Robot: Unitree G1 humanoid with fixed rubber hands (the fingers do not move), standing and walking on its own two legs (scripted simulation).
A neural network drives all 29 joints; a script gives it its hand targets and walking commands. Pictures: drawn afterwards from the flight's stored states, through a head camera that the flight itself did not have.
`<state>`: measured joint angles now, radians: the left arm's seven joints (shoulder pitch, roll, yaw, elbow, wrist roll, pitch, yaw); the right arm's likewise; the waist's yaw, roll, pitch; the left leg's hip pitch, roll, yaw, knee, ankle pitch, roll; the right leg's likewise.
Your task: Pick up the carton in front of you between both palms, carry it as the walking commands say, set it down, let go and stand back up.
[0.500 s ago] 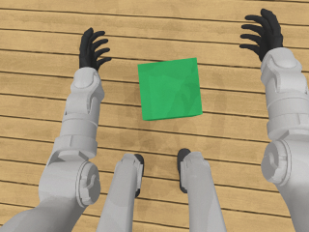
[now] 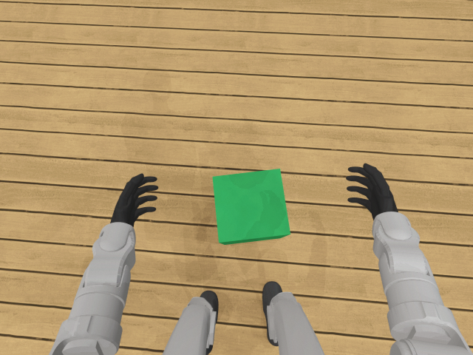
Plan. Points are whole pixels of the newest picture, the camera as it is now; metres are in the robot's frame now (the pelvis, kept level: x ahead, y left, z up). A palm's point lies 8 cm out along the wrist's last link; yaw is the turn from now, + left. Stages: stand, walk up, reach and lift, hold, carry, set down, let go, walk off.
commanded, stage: let go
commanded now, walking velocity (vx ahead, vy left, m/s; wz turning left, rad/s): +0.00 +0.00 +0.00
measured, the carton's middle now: (249, 210) +0.42 -0.02 -0.59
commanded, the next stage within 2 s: stand in 0.90 s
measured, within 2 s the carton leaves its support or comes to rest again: neither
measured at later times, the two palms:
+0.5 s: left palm (41, 316) +0.20 +0.26 +0.00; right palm (411, 310) +0.21 -0.21 -0.01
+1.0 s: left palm (33, 321) +0.20 +0.27 -0.01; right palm (432, 327) +0.19 -0.24 -0.02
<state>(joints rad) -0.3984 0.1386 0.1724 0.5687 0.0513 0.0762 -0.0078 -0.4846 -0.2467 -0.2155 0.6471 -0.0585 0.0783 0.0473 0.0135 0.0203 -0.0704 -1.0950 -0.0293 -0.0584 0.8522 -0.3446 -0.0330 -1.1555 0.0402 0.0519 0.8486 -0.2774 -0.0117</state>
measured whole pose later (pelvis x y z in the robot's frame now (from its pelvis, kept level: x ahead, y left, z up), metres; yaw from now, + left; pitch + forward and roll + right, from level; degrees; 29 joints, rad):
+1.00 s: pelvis +0.04 +0.02 +0.06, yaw +1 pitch -2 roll +0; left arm 0.19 0.26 0.03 0.55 0.04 0.10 0.01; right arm 0.22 -0.26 -0.04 0.55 -0.04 0.07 0.01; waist 0.00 0.01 0.04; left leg -0.14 -0.02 -0.07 0.51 -0.33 0.00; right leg -0.19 0.02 0.03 0.51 -0.28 0.00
